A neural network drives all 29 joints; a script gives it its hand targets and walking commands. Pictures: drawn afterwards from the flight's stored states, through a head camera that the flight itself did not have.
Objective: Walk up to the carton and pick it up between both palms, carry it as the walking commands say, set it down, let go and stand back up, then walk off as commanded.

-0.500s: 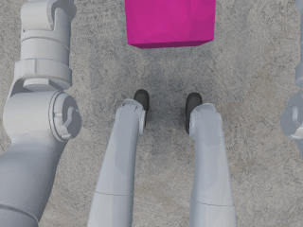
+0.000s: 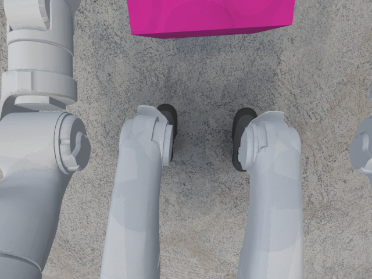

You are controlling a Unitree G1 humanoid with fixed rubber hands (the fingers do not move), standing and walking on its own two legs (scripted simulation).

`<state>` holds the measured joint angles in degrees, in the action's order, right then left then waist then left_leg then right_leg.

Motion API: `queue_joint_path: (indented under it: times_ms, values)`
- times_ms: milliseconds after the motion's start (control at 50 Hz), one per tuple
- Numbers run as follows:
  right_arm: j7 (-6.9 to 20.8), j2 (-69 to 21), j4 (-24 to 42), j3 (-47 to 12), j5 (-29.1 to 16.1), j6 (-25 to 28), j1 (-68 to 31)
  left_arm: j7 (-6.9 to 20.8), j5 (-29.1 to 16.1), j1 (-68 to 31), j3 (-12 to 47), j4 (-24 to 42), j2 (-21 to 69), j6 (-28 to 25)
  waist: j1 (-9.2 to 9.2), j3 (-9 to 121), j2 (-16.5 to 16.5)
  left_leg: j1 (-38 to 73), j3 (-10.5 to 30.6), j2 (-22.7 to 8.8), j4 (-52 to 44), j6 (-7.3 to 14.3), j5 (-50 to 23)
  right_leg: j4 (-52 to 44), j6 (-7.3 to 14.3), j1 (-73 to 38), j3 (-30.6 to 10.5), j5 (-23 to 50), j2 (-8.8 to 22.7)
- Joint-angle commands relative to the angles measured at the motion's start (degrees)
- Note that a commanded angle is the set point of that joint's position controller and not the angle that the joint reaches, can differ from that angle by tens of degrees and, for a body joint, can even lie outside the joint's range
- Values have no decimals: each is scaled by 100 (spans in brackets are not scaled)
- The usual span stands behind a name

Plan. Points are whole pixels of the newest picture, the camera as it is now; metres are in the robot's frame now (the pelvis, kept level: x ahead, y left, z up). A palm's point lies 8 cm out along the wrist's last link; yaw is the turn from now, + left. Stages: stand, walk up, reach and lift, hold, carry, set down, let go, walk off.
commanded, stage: reach and lift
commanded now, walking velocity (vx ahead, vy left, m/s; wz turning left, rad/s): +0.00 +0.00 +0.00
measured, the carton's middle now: out of the picture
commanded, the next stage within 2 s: none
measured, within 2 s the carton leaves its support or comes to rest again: neither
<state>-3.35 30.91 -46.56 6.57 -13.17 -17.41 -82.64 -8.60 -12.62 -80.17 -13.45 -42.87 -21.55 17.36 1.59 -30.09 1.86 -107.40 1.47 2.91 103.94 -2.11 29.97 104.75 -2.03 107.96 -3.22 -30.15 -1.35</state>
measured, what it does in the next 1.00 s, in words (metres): lowers itself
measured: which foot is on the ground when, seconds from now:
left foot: down 0.00-1.00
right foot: down 0.00-1.00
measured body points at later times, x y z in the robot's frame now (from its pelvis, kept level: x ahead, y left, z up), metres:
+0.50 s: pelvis +0.00 +0.00 -0.12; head +0.39 -0.01 +0.10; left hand +0.55 +0.20 -0.31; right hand +0.57 -0.20 -0.32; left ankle +0.12 +0.12 -0.45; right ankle +0.12 -0.13 -0.45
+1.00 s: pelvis +0.01 +0.00 -0.13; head +0.38 -0.01 +0.10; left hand +0.54 +0.20 -0.32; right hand +0.57 -0.19 -0.32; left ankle +0.12 +0.12 -0.45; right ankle +0.12 -0.13 -0.45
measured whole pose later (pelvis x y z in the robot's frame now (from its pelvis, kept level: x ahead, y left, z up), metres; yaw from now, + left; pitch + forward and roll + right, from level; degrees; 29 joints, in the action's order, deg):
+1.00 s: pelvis +0.01 +0.00 -0.13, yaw +0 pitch +31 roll +1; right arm -5.0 27.5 -58.5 0.3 -16.3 -7.4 -82.5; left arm -9.0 -17.3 -79.5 -5.5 -56.3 -20.6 6.9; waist 2.2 -30.1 1.2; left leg -124.3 1.2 2.6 129.3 -2.8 35.6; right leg 130.1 -2.0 124.9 -2.8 -35.7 -1.7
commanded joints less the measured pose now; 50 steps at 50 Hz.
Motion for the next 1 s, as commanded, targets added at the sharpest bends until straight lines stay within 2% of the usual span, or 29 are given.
queue_joint_path:
  times_ms: [0, 120, 240, 460, 520, 580, 700, 800, 980]
  values:
    - [19, 1075, 958, 146, 3, 484, -2723, -5, 27, -1991, -150, 884, -1149, -494, 118, 12045, -744, 3293, -644, 150, -324, 40, -2411, -110, 88, -4440, 591, 2727, -101]
    - [-3, 1057, 345, 37, -53, 581, -2638, -63, 59, -2082, -21, 525, -1195, -615, 120, 11664, -560, 3341, -654, 70, 199, -9, -2188, 368, 82, -3737, 695, 2231, -44]
    - [-55, 1086, 89, 29, -53, 769, -2653, -103, 33, -2138, 128, 440, -1170, -791, 73, 11125, -280, 3338, -633, 3, 646, -78, -2196, 751, 88, -2984, 730, 1996, -5]
    - [-108, 996, -176, -194, -139, 1200, -2839, 21, -289, -2338, 453, -88, -1101, -1195, -106, 10218, -512, 2402, -612, -60, 1400, -100, -2217, 1423, 67, -2655, 586, 2186, 98]
    - [-165, 1031, 261, -274, -260, 1248, -2775, -15, -372, -2270, 438, 265, -1203, -1267, -19, 11027, -547, 2655, -668, -42, 1516, -92, -2553, 1542, 70, -3172, 562, 2593, 82]
    - [-204, 998, 212, -311, -176, 1239, -2644, -30, -409, -2026, 468, 19, -1155, -1280, -43, 10628, -689, 2384, -655, -57, 1555, -66, -2440, 1591, 57, -3077, 558, 2548, 74]
    - [-163, 727, 83, -457, -266, 1254, -2295, -44, -368, -1521, 461, -488, -979, -1307, 140, 10236, -774, 2070, -666, -63, 1568, -43, -2363, 1626, 13, -3086, 515, 2545, 48]
    - [-156, 651, -7, -487, -304, 1270, -2204, -63, -347, -1577, 458, -343, -956, -1362, 210, 10193, -674, 2167, -642, -85, 1545, -51, -2393, 1601, 23, -2921, 493, 2463, 11]
    - [-201, 659, -134, -372, -281, 1303, -2438, -44, -481, -2061, 740, -117, -743, -1340, -39, 9980, -415, 2420, -568, -82, 1475, -85, -2237, 1495, 111, -2509, 545, 2101, -11]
